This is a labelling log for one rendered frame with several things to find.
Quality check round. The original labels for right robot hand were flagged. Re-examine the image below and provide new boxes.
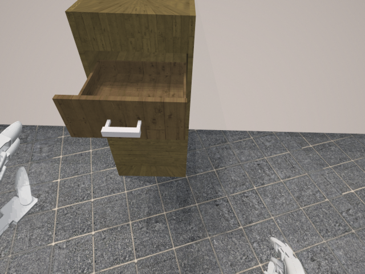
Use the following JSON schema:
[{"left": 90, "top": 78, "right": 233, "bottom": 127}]
[{"left": 264, "top": 237, "right": 305, "bottom": 274}]

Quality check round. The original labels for handle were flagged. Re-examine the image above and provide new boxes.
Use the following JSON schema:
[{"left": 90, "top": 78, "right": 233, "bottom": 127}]
[{"left": 101, "top": 119, "right": 141, "bottom": 138}]

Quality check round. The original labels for cabinet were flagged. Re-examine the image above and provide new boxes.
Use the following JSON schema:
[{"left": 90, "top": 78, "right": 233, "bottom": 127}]
[{"left": 65, "top": 0, "right": 196, "bottom": 177}]

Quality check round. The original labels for drawer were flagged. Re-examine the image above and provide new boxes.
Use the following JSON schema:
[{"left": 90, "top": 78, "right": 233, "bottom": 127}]
[{"left": 52, "top": 60, "right": 187, "bottom": 140}]

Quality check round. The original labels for left robot hand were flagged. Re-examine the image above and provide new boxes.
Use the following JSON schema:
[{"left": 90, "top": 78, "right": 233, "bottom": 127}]
[{"left": 0, "top": 121, "right": 38, "bottom": 237}]

